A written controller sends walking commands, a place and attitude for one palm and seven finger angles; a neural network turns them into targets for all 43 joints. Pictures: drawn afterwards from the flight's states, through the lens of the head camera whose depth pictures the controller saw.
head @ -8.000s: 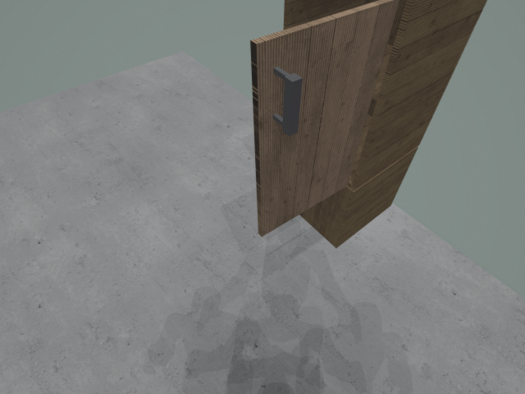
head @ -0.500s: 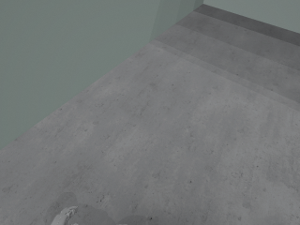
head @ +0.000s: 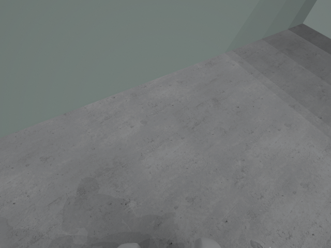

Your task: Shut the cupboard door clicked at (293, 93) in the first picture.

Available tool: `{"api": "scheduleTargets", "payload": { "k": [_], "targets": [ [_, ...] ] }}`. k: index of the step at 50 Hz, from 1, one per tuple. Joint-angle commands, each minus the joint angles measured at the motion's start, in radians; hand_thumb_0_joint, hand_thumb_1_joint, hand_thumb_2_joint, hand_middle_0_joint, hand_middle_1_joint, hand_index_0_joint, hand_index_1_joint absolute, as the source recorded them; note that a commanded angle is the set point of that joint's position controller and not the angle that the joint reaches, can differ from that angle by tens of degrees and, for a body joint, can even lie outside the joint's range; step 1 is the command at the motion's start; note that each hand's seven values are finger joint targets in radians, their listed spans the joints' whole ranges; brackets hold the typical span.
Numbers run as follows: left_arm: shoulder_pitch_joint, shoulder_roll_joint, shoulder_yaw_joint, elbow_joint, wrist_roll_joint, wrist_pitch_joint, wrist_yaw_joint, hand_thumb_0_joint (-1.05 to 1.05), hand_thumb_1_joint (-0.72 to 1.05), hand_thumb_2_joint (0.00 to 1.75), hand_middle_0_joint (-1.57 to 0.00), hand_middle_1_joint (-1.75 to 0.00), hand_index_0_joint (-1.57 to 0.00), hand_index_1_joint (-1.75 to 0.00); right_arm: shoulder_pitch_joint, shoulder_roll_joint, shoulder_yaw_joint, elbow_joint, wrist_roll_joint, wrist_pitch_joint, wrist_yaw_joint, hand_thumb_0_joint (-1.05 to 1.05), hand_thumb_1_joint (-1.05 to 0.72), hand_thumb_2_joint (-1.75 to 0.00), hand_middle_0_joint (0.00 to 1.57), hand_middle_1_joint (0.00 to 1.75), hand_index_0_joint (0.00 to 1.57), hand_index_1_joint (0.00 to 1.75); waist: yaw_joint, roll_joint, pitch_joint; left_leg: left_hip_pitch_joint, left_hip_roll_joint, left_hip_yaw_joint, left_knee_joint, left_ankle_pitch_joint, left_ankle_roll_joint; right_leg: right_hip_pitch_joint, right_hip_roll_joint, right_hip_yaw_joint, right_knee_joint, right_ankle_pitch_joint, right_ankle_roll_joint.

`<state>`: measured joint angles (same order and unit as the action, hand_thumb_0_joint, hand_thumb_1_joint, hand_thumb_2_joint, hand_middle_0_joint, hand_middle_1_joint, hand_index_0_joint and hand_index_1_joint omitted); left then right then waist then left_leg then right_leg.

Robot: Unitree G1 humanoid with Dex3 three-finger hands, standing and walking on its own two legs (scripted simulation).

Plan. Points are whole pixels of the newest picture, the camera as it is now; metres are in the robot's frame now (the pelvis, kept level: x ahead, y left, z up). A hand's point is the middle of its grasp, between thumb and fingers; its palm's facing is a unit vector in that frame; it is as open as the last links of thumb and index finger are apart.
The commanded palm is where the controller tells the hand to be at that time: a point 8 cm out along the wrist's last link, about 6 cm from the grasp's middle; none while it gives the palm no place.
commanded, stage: walk to a spot facing it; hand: left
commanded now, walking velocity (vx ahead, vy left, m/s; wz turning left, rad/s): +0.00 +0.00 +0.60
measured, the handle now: out of the picture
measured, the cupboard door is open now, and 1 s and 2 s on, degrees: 87 87 87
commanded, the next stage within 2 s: none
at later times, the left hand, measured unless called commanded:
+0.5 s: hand out of the picture +0.03 +0.16 -0.16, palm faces +0.33 -0.92 -0.23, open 7.3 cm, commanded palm none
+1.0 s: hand out of the picture +0.06 +0.19 -0.15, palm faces +0.55 -0.78 -0.29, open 7.4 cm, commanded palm none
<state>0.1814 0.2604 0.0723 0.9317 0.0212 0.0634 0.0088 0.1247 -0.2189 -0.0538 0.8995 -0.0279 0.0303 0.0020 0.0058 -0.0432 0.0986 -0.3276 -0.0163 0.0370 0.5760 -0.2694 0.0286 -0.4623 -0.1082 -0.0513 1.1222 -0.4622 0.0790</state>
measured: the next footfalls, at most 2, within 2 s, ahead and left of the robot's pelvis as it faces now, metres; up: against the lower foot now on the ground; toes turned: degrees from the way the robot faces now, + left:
right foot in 0.20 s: +0.06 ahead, -0.16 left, +0.00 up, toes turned +5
left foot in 0.56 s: +0.04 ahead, +0.09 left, +0.00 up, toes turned +27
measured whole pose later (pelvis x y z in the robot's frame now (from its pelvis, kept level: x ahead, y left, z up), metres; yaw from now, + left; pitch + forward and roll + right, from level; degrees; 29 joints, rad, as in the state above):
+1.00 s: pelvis +0.08 -0.05 +0.00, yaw +36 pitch +1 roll +1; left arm 0.13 0.21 0.04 0.86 0.02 0.00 0.01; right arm 0.18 -0.24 -0.08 0.94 -0.02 0.07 0.01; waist -0.02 0.03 0.08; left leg -0.41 -0.05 -0.09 0.85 -0.47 -0.02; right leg -0.30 -0.06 -0.06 0.60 -0.33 0.02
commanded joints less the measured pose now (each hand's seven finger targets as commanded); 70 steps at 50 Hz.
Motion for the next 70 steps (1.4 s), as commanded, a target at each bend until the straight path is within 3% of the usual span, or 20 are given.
{"api": "scheduleTargets", "payload": {
  "k": [1, 8, 10, 11, 14, 20, 26, 27, 28, 29, 34, 45, 47, 48, 53, 59, 62, 63, 65, 70],
  "targets": [
    [-0.022, 0.056, 0.014, -0.105, -0.003, -0.031, -0.001, 0.0, 0.9, 0.9, -0.2, -0.3, -0.2, -0.3, 0.047, -0.212, -0.056, -0.049, 0.0, -0.011, -0.015, 0.0, -0.9, -0.9, 0.2, 0.3, 0.2, 0.3, -0.03, 0.169, -0.141, 0.136, 0.248, -0.304, -0.245, 0.207, 0.129, -0.041, 0.017, 0.046, -0.107, 0.024, 0.0],
    [0.085, 0.066, 0.018, -0.095, -0.009, -0.052, 0.008, 0.0, 0.9, 0.9, -0.2, -0.3, -0.2, -0.3, -0.024, -0.202, -0.068, -0.073, 0.007, 0.007, -0.006, 0.0, -0.9, -0.9, 0.2, 0.3, 0.2, 0.3, 0.028, 0.168, -0.148, -0.067, 0.161, -0.327, -0.125, 0.148, 0.069, 0.328, 0.085, 0.002, -0.622, 0.196, -0.017],
    [0.131, 0.223, 0.05, -0.099, 0.015, -0.071, 0.023, 0.0, 0.9, 0.9, -0.2, -0.3, -0.2, -0.3, -0.025, -0.092, -0.055, -0.106, 0.02, 0.008, 0.005, 0.0, -0.9, -0.9, 0.2, 0.3, 0.2, 0.3, 0.065, -0.282, -0.138, -0.326, -0.076, -0.07, 0.273, -0.265, -0.073, 0.467, -0.322, 0.43, -0.901, 0.151, -0.161],
    [0.099, 0.218, 0.04, -0.109, 0.006, -0.069, 0.029, 0.0, 0.9, 0.9, -0.2, -0.3, -0.2, -0.3, -0.043, -0.141, -0.064, -0.102, 0.012, 0.012, 0.01, 0.0, -0.9, -0.9, 0.2, 0.3, 0.2, 0.3, 0.053, -0.22, -0.104, -0.293, -0.016, -0.104, 0.512, -0.333, -0.062, 0.312, -0.408, 0.444, -0.905, 0.197, -0.231],
    [-0.029, 0.105, 0.008, -0.133, -0.003, -0.075, 0.026, 0.0, 0.9, 0.9, -0.2, -0.3, -0.2, -0.3, 0.004, -0.117, -0.062, -0.048, 0.004, 0.028, 0.023, 0.0, -0.9, -0.9, 0.2, 0.3, 0.2, 0.3, -0.031, -0.193, -0.065, -0.295, 0.036, -0.084, 0.675, -0.167, -0.087, 0.288, -0.224, 0.163, -0.815, 0.449, -0.179],
    [0.11, 0.126, 0.02, -0.086, 0.003, -0.082, 0.028, 0.0, 0.9, 0.9, -0.2, -0.3, -0.2, -0.3, -0.078, -0.06, -0.027, -0.061, 0.018, 0.019, 0.031, 0.0, -0.9, -0.9, 0.2, 0.3, 0.2, 0.3, 0.037, -0.135, -0.14, -0.208, 0.029, 0.039, 0.294, -0.177, -0.103, 0.51, -0.226, -0.012, -0.683, 0.897, -0.166],
    [0.072, 0.161, 0.038, -0.081, -0.006, -0.074, 0.014, 0.0, 0.9, 0.9, -0.2, -0.3, -0.2, -0.3, 0.045, -0.107, -0.036, -0.042, 0.012, 0.001, 0.029, 0.0, -0.9, -0.9, 0.2, 0.3, 0.2, 0.3, -0.041, -0.094, -0.177, 0.146, 0.003, 0.081, -0.104, 0.086, -0.049, 0.325, -0.229, -0.117, -0.441, 0.79, -0.09],
    [0.062, 0.116, 0.032, -0.107, -0.014, -0.069, 0.008, 0.0, 0.9, 0.9, -0.2, -0.3, -0.2, -0.3, 0.127, -0.202, -0.059, -0.028, 0.004, -0.009, 0.022, 0.0, -0.9, -0.9, 0.2, 0.3, 0.2, 0.3, -0.086, 0.139, -0.242, 0.341, 0.184, -0.154, -0.144, 0.342, 0.031, 0.114, -0.141, -0.163, -0.23, 0.453, -0.027],
    [0.007, 0.044, 0.007, -0.151, -0.019, -0.063, 0.005, 0.0, 0.9, 0.9, -0.2, -0.3, -0.2, -0.3, 0.199, -0.301, -0.085, -0.014, 0.005, -0.008, 0.009, 0.0, -0.9, -0.9, 0.2, 0.3, 0.2, 0.3, -0.124, 0.385, -0.271, 0.42, 0.426, -0.482, -0.18, 0.769, 0.192, -0.114, -0.008, -0.109, 0.005, -0.22, 0.024],
    [-0.031, 0.075, 0.008, -0.164, -0.009, -0.044, 0.013, 0.0, 0.9, 0.9, -0.2, -0.3, -0.2, -0.3, 0.22, -0.302, -0.083, 0.005, 0.01, 0.001, 0.002, 0.0, -0.9, -0.9, 0.2, 0.3, 0.2, 0.3, -0.12, 0.265, -0.287, 0.392, 0.443, -0.434, -0.169, 0.696, 0.23, -0.124, -0.022, 0.023, 0.079, -0.216, 0.0],
    [-0.021, 0.062, 0.016, -0.107, -0.001, -0.031, 0.002, 0.0, 0.9, 0.9, -0.2, -0.3, -0.2, -0.3, 0.047, -0.201, -0.05, -0.041, 0.004, -0.016, -0.02, 0.0, -0.9, -0.9, 0.2, 0.3, 0.2, 0.3, -0.03, 0.176, -0.125, 0.17, 0.254, -0.283, -0.226, 0.384, 0.129, -0.099, -0.009, 0.054, 0.037, 0.048, 0.007],
    [0.064, 0.07, 0.015, -0.107, -0.01, -0.055, 0.008, 0.0, 0.9, 0.9, -0.2, -0.3, -0.2, -0.3, -0.015, -0.205, -0.068, -0.059, 0.009, 0.002, -0.008, 0.0, -0.9, -0.9, 0.2, 0.3, 0.2, 0.3, 0.031, 0.184, -0.143, -0.032, 0.164, -0.33, -0.101, 0.276, 0.072, 0.315, 0.086, 0.004, -0.608, 0.217, -0.006],
    [0.123, 0.215, 0.047, -0.1, 0.012, -0.077, 0.024, 0.0, 0.9, 0.9, -0.2, -0.3, -0.2, -0.3, 0.002, -0.089, -0.054, -0.088, 0.023, 0.0, 0.001, 0.0, -0.9, -0.9, 0.2, 0.3, 0.2, 0.3, 0.059, -0.263, -0.166, -0.298, -0.068, -0.086, 0.267, -0.249, -0.068, 0.521, -0.311, 0.404, -0.856, 0.311, -0.138],
    [0.113, 0.225, 0.039, -0.107, 0.003, -0.076, 0.028, 0.0, 0.9, 0.9, -0.2, -0.3, -0.2, -0.3, -0.004, -0.132, -0.062, -0.087, 0.015, 0.006, 0.004, 0.0, -0.9, -0.9, 0.2, 0.3, 0.2, 0.3, 0.055, -0.254, -0.151, -0.274, -0.031, -0.102, 0.511, -0.369, -0.066, 0.382, -0.414, 0.439, -0.864, 0.377, -0.226],
    [0.001, 0.092, 0.005, -0.127, -0.003, -0.08, 0.027, 0.0, 0.9, 0.9, -0.2, -0.3, -0.2, -0.3, 0.006, -0.092, -0.049, -0.044, 0.011, 0.028, 0.024, 0.0, -0.9, -0.9, 0.2, 0.3, 0.2, 0.3, -0.018, -0.202, -0.088, -0.269, 0.041, -0.044, 0.606, -0.167, -0.103, 0.355, -0.21, 0.049, -0.771, 0.689, -0.166],
    [0.107, 0.156, 0.032, -0.082, 0.008, -0.078, 0.025, 0.0, 0.9, 0.9, -0.2, -0.3, -0.2, -0.3, -0.071, -0.054, -0.021, -0.06, 0.019, 0.012, 0.033, 0.0, -0.9, -0.9, 0.2, 0.3, 0.2, 0.3, 0.04, -0.169, -0.143, -0.138, 0.017, 0.074, 0.181, -0.179, -0.089, 0.479, -0.248, -0.039, -0.648, 0.883, -0.163],
    [0.091, 0.169, 0.038, -0.079, -0.001, -0.075, 0.015, 0.0, 0.9, 0.9, -0.2, -0.3, -0.2, -0.3, 0.005, -0.082, -0.029, -0.05, 0.015, 0.003, 0.03, 0.0, -0.9, -0.9, 0.2, 0.3, 0.2, 0.3, -0.007, -0.142, -0.162, 0.049, -0.015, 0.106, -0.029, -0.017, -0.064, 0.387, -0.236, -0.102, -0.527, 0.841, -0.11],
    [0.07, 0.162, 0.036, -0.087, -0.01, -0.073, 0.01, 0.0, 0.9, 0.9, -0.2, -0.3, -0.2, -0.3, 0.07, -0.122, -0.04, -0.034, 0.011, -0.004, 0.028, 0.0, -0.9, -0.9, 0.2, 0.3, 0.2, 0.3, -0.053, -0.069, -0.196, 0.203, 0.011, 0.071, -0.117, 0.142, -0.042, 0.282, -0.221, -0.131, -0.397, 0.762, -0.071],
    [-0.017, 0.049, 0.002, -0.16, -0.015, -0.065, 0.002, 0.0, 0.9, 0.9, -0.2, -0.3, -0.2, -0.3, 0.237, -0.299, -0.083, -0.01, 0.003, -0.011, 0.009, 0.0, -0.9, -0.9, 0.2, 0.3, 0.2, 0.3, -0.135, 0.348, -0.298, 0.45, 0.416, -0.464, -0.176, 0.605, 0.196, -0.137, -0.011, -0.084, 0.036, -0.216, 0.016],
    [-0.065, 0.068, 0.016, -0.117, 0.007, -0.055, -0.024, 0.0, 0.9, 0.9, -0.2, -0.3, -0.2, -0.3, 0.079, -0.21, -0.05, -0.032, -0.002, -0.036, -0.012, 0.0, -0.9, -0.9, 0.2, 0.3, 0.2, 0.3, -0.045, 0.202, -0.069, 0.126, 0.271, -0.357, -0.32, -0.103, 0.128, -0.164, -0.034, 0.05, 0.053, 0.066, -0.005]
  ]
}}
